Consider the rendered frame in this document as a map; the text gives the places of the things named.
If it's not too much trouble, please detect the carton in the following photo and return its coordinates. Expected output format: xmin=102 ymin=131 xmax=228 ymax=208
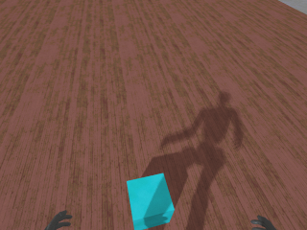
xmin=127 ymin=173 xmax=175 ymax=230

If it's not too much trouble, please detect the robot left hand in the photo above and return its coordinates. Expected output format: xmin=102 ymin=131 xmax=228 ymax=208
xmin=44 ymin=210 xmax=72 ymax=230

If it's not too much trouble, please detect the robot right hand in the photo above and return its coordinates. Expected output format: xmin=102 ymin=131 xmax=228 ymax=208
xmin=250 ymin=215 xmax=276 ymax=230

